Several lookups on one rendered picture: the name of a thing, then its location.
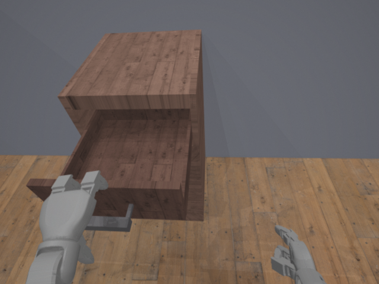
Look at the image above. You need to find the left robot forearm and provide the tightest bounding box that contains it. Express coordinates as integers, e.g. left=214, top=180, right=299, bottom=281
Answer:
left=25, top=238, right=81, bottom=284

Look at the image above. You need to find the handle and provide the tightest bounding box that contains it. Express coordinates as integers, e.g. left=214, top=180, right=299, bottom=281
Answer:
left=85, top=204, right=134, bottom=232

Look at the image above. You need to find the drawer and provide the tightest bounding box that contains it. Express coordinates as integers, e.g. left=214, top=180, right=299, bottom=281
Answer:
left=26, top=109, right=192, bottom=220

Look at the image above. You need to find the right robot forearm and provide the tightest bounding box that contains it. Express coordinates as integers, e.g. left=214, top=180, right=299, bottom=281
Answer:
left=294, top=268, right=327, bottom=284

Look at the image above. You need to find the left robot hand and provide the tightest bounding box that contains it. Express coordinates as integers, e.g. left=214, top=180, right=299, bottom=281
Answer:
left=39, top=170, right=108, bottom=264

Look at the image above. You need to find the right robot hand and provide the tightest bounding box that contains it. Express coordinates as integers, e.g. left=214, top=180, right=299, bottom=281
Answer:
left=271, top=225, right=316, bottom=279

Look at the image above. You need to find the cabinet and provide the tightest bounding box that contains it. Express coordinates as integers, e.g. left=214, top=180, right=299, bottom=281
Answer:
left=57, top=30, right=205, bottom=221

